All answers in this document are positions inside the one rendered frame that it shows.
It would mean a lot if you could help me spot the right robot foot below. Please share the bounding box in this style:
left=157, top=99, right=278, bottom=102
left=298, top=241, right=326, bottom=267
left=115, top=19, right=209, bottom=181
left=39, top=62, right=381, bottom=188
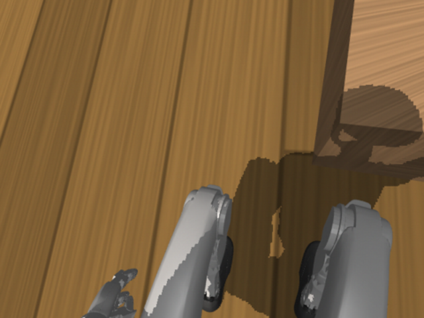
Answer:
left=294, top=240, right=320, bottom=318

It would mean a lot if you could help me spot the left robot foot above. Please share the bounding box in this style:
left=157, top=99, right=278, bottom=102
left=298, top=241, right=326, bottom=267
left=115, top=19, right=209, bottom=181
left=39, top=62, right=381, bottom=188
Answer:
left=202, top=236, right=234, bottom=312

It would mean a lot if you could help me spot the left robot hand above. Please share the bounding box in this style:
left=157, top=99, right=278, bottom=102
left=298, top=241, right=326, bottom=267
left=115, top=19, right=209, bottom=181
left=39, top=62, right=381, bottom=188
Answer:
left=87, top=268, right=138, bottom=318

